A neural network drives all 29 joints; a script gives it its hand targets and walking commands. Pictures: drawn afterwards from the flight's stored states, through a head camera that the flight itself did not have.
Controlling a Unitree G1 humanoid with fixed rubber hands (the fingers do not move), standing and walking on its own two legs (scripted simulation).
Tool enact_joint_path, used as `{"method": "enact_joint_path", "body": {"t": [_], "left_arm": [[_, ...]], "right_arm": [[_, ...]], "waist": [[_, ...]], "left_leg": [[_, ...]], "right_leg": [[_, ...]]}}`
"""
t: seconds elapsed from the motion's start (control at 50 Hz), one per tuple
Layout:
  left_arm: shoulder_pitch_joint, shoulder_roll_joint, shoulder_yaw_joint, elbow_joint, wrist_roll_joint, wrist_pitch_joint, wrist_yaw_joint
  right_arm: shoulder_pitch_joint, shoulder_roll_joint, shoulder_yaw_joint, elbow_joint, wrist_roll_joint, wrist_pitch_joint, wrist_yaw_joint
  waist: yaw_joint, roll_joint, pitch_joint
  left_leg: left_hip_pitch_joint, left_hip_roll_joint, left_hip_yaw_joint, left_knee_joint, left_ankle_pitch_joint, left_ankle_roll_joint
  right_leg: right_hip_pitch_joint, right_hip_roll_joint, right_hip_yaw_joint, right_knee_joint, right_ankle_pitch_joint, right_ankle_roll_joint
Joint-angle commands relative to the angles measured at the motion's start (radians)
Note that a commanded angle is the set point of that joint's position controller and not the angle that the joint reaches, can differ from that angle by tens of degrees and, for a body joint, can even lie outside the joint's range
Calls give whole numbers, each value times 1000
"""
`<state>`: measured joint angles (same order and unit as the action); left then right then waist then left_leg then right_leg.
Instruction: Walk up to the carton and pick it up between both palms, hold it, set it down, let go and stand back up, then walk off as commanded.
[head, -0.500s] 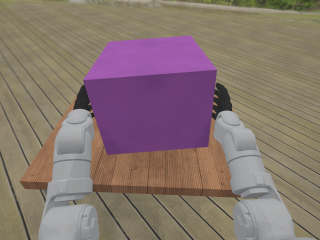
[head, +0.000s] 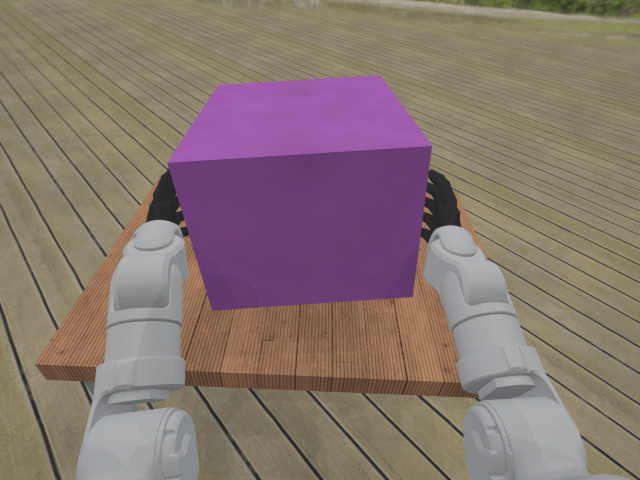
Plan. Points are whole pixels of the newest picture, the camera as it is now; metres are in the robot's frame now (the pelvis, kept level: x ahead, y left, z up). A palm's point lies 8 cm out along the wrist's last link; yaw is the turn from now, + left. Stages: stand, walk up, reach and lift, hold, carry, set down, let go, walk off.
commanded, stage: hold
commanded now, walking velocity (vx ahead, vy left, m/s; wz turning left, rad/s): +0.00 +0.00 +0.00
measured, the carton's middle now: (305, 180) +0.47 +0.01 +0.19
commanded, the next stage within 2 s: none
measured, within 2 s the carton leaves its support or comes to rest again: neither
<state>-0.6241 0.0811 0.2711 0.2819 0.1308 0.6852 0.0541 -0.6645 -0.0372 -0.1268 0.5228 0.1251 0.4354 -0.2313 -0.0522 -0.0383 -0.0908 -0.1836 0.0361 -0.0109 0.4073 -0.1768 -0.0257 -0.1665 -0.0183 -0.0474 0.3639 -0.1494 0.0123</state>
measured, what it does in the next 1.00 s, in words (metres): stands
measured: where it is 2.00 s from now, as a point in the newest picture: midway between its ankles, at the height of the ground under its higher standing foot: outside the picture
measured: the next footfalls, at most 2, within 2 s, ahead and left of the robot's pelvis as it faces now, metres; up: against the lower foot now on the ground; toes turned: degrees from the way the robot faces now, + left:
none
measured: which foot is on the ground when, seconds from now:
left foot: down 0.00-1.00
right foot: down 0.00-1.00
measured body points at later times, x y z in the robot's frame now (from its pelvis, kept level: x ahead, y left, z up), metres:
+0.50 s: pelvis -0.01 +0.00 +0.00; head -0.07 +0.02 +0.45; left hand +0.37 +0.18 +0.19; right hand +0.37 -0.16 +0.19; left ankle +0.03 +0.13 -0.74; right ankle +0.03 -0.13 -0.74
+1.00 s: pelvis +0.00 +0.00 +0.00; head -0.05 +0.02 +0.45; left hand +0.38 +0.19 +0.18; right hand +0.38 -0.16 +0.18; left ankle +0.03 +0.13 -0.74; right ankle +0.03 -0.13 -0.74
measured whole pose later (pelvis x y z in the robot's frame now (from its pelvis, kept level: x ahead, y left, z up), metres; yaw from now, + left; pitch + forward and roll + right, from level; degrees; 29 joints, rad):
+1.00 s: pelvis +0.00 +0.00 +0.00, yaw +0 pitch -3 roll -1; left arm -0.62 0.08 0.27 0.29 0.13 0.68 0.06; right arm -0.66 -0.04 -0.13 0.53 0.12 0.42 -0.23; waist -0.05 -0.04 -0.09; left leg -0.18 0.04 -0.01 0.41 -0.17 -0.03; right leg -0.17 -0.02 -0.05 0.36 -0.15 0.01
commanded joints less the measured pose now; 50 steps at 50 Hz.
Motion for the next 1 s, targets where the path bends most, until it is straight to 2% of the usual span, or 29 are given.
{"method": "enact_joint_path", "body": {"t": [0.0,0.08,0.2,0.34,0.58,0.72,0.88,0.98], "left_arm": [[-722,-661,-513,-320,-122,-76,-195],[-706,-651,-506,-340,-123,-68,-196],[-700,-640,-481,-318,-108,-53,-206],[-770,-650,-468,-276,-108,-63,-208],[-810,-643,-397,-104,-59,-80,-221],[-815,-674,-461,-168,-99,-103,-204],[-762,-658,-464,-211,-94,-91,-197],[-751,-661,-498,-290,-117,-86,-195]], "right_arm": [[-885,529,449,-469,192,-80,179],[-861,534,466,-478,208,-61,168],[-859,527,455,-456,203,-40,165],[-919,541,416,-417,175,-47,181],[-947,527,299,-251,77,-78,226],[-966,544,347,-328,106,-116,227],[-907,536,387,-348,134,-102,209],[-889,537,422,-415,167,-92,191]], "waist": [[-27,101,-517],[-27,90,-519],[-28,89,-492],[-19,96,-474],[-14,80,-341],[-20,95,-428],[-24,89,-429],[-29,96,-491]], "left_leg": [[235,-102,-17,-32,348,-26],[227,-105,-19,-30,360,-25],[210,-103,-16,-42,317,-23],[188,-96,-16,-65,230,-13],[94,-86,-4,-146,-36,18],[155,-88,-9,-108,92,5],[184,-95,-11,-81,191,-5],[215,-98,-16,-51,292,-17]], "right_leg": [[280,82,11,-78,260,4],[307,83,18,-71,304,8],[307,80,21,-74,275,10],[254,77,18,-86,156,3],[169,63,2,-116,-85,-10],[187,70,-1,-105,8,-12],[226,73,2,-101,97,-4],[264,79,8,-85,201,1]]}}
